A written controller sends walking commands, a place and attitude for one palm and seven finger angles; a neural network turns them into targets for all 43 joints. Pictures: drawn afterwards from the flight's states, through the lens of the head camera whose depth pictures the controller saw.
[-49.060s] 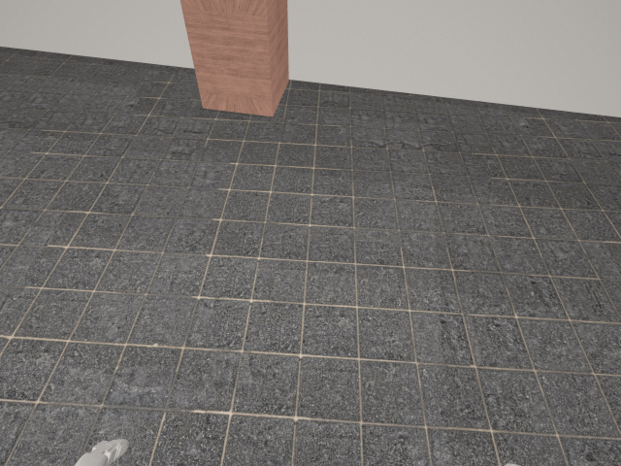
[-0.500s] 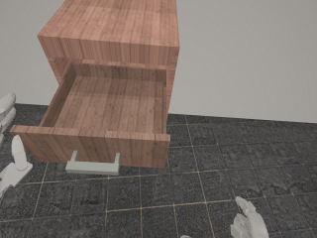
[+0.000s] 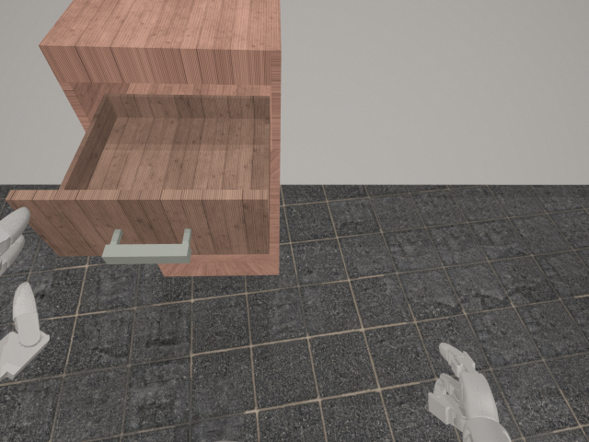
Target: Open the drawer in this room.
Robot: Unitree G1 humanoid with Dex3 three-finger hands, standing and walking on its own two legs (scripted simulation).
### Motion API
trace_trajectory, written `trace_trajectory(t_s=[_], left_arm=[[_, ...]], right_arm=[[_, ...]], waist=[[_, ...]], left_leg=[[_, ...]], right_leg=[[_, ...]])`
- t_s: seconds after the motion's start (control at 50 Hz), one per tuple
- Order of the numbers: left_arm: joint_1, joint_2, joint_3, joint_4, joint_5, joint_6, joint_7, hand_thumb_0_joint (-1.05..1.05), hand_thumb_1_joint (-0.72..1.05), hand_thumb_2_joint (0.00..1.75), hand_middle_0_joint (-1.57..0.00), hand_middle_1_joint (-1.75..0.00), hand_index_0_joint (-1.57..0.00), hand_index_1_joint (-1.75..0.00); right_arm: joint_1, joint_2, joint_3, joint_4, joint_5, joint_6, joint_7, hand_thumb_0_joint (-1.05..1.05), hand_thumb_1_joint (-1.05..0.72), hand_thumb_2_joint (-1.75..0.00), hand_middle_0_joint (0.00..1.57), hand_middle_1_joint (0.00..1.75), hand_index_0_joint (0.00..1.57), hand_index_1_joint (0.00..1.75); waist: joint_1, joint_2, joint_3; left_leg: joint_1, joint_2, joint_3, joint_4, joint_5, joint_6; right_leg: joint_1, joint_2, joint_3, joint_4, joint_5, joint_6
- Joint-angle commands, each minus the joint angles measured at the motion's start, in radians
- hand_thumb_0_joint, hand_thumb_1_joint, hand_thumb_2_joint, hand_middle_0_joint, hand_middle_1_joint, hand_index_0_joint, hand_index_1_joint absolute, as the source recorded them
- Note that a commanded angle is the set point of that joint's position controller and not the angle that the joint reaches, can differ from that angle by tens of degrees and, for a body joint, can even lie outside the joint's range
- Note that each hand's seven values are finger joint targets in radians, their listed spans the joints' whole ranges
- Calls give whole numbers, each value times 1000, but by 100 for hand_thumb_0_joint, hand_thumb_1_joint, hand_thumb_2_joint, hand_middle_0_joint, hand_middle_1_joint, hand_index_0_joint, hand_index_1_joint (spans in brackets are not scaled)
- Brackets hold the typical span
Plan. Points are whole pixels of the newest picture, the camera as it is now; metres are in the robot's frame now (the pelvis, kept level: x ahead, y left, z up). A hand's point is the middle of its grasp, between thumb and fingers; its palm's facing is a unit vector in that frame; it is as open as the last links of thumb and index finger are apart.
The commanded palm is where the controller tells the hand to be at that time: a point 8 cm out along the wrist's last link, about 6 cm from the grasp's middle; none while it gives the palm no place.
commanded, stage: stop stepping back and stand still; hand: left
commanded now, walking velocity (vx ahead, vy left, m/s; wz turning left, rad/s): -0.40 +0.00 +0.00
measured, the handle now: (150, 243) +0.41 +0.25 -0.04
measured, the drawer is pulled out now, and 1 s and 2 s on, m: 0.30 0.30 0.30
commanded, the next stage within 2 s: let the arm hang, fingers relaxed in 1.08 s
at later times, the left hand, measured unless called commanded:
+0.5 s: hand out of the picture +0.05 +0.20 +0.15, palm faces +0.39 -0.82 -0.42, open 7.4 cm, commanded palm -0.01 +0.25 +0.17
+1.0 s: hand out of the picture +0.00 +0.14 +0.15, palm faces +0.37 -0.82 -0.43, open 7.4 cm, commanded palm -0.06 +0.20 +0.17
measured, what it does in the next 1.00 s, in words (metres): walks backwards: left foot, then left foot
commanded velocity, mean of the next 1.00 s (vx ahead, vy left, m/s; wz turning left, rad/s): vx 0.20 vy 0.06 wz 0.00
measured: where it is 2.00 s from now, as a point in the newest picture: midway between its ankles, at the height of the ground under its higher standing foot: outside the picture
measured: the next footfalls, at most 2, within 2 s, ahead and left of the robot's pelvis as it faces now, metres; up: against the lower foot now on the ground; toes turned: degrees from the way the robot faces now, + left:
left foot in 0.06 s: -0.02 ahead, +0.13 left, +0.00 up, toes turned +2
left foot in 0.54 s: -0.13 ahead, +0.08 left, +0.00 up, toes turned +5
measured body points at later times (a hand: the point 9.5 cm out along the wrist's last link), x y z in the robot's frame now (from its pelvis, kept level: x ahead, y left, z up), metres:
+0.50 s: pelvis -0.13 -0.04 +0.00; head -0.15 -0.04 +0.45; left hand +0.03 +0.24 +0.17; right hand +0.02 -0.28 -0.09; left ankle -0.17 +0.08 -0.71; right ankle -0.05 -0.11 -0.74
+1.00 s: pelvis -0.17 -0.09 +0.00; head -0.17 -0.10 +0.45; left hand -0.03 +0.19 +0.17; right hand -0.02 -0.32 -0.09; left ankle -0.18 +0.04 -0.70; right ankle -0.11 -0.14 -0.74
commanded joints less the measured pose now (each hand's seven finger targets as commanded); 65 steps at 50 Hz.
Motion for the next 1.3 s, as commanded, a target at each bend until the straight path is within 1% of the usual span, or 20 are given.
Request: trace_trajectory(t_s=[0.0,0.06,0.12,0.22,0.3,0.38,0.48,0.52,0.54,0.6,0.7,0.72,0.76,0.88,1.0,1.1,1.14,1.16,1.2,1.28], left_arm=[[-35,128,79,-261,1,-45,49,0,90,90,-20,-30,-20,-30],[-41,156,81,-370,7,-61,52,0,90,90,-20,-30,-20,-30],[-9,196,158,-380,2,-47,60,0,90,90,-20,-30,-20,-30],[-56,121,92,-193,-2,-19,61,0,90,90,-20,-30,-20,-30],[-190,120,44,-80,5,-8,33,0,90,90,-20,-30,-20,-30],[-148,117,42,-20,10,-16,17,0,90,90,-20,-30,-20,-30],[-114,128,52,-205,26,-45,54,0,90,90,-20,-30,-20,-30],[-114,149,69,-301,29,-71,63,0,90,90,-20,-30,-20,-30],[-113,160,74,-321,47,-74,61,0,90,90,-20,-30,-20,-30],[-48,161,102,-235,33,-54,50,0,90,90,-20,-30,-20,-30],[-111,125,91,-15,18,-50,39,0,90,90,-20,-30,-20,-30],[-118,110,72,30,22,-49,31,0,90,90,-20,-30,-20,-30],[-182,148,88,45,13,-58,18,0,90,90,-20,-30,-20,-30],[-154,119,47,-92,12,-98,6,0,90,90,-20,-30,-20,-30],[-73,138,59,-198,27,-88,58,0,90,90,-20,-30,-20,-30],[-80,118,64,-158,16,-101,59,0,90,90,-20,-30,-20,-30],[-70,131,86,-119,5,-91,55,0,90,90,-20,-30,-20,-30],[-221,-77,-306,647,118,100,-94,0,90,90,-20,-30,-20,-30],[-206,-113,-295,703,96,191,-122,0,90,90,-20,-30,-20,-30],[-305,-45,-300,898,91,185,-124,0,90,90,-20,-30,-20,-30]], right_arm=[[-45,-90,-28,-139,-18,-43,-18,0,-90,-90,20,30,20,30],[4,-124,-75,-162,-9,-97,10,0,-90,-90,20,30,20,30],[7,-90,-61,-150,-21,-136,21,0,-90,-90,20,30,20,30],[-9,-123,-33,-135,11,-141,34,0,-90,-90,20,30,20,30],[3,-130,-56,-108,6,-99,27,0,-90,-90,20,30,20,30],[-22,-102,-20,-107,-10,-86,27,0,-90,-90,20,30,20,30],[17,-108,-19,-121,-21,-141,9,0,-90,-90,20,30,20,30],[34,-136,-37,-149,-31,-163,12,0,-90,-90,20,30,20,30],[35,-120,-41,-147,-30,-172,18,0,-90,-90,20,30,20,30],[44,-104,-39,-107,-9,-183,34,0,-90,-90,20,30,20,30],[17,-140,-39,-91,-3,-155,15,0,-90,-90,20,30,20,30],[15,-138,-43,-87,-2,-144,12,0,-90,-90,20,30,20,30],[-6,-144,-67,-100,5,-128,22,0,-90,-90,20,30,20,30],[-2,-121,-53,-97,-11,-105,38,0,-90,-90,20,30,20,30],[15,-89,-38,-126,-29,-128,8,0,-90,-90,20,30,20,30],[46,-138,-48,-146,-23,-133,16,0,-90,-90,20,30,20,30],[24,-129,-48,-144,-2,-131,25,0,-90,-90,20,30,20,30],[9,-245,-79,98,-35,-167,109,0,-90,-90,20,30,20,30],[101,-144,-56,88,-31,-102,99,0,-90,-90,20,30,20,30],[133,-130,-37,101,-30,-39,87,0,-90,-90,20,30,20,30]], waist=[[-8,50,-202],[31,278,-255],[23,363,-218],[21,163,-31],[7,-197,40],[-8,-107,-37],[8,17,-125],[22,390,-104],[18,407,-84],[9,278,-12],[29,188,60],[31,80,77],[20,-271,46],[-2,-87,-47],[25,-13,-86],[15,223,-57],[24,202,-86],[-12,195,30],[13,148,-44],[36,-326,-87]], left_leg=[[165,39,14,-577,363,9],[422,349,-194,-480,999,131],[295,304,-165,-512,763,163],[-24,162,-55,-498,31,102],[43,-18,14,180,21,50],[129,18,41,77,122,55],[230,13,78,-555,61,109],[300,232,-249,-739,28,170],[316,316,-304,-698,122,214],[224,299,-251,-649,168,251],[-72,205,-79,-509,-5,159],[-122,134,-21,-362,-29,133],[-200,-8,7,136,-19,79],[0,34,12,102,227,52],[187,-6,101,-371,127,90],[187,186,-201,-647,82,168],[122,230,-205,-609,176,166],[11,164,-136,-447,339,123],[46,136,-94,-417,363,96],[48,8,-22,-200,116,52]], right_leg=[[246,-144,82,62,515,-2],[-66,-30,47,292,-209,50],[-60,-18,56,430,-278,60],[252,-7,-6,-8,-86,73],[-183,-316,456,-392,-663,-74],[-229,-231,203,-305,-533,-52],[44,-170,165,-155,-415,-34],[-31,13,17,279,-254,20],[-157,31,-26,462,-291,42],[-223,-18,38,572,-225,43],[217,8,-55,84,-182,44],[256,-21,12,-18,-178,34],[175,-345,577,-319,-399,-84],[-13,-258,271,-358,-420,-2],[54,-254,240,-333,-455,-35],[114,-43,84,19,-174,38],[171,-26,33,88,-98,69],[25,-74,8,166,14,40],[73,-72,53,102,16,22],[215,-248,231,-46,430,-99]])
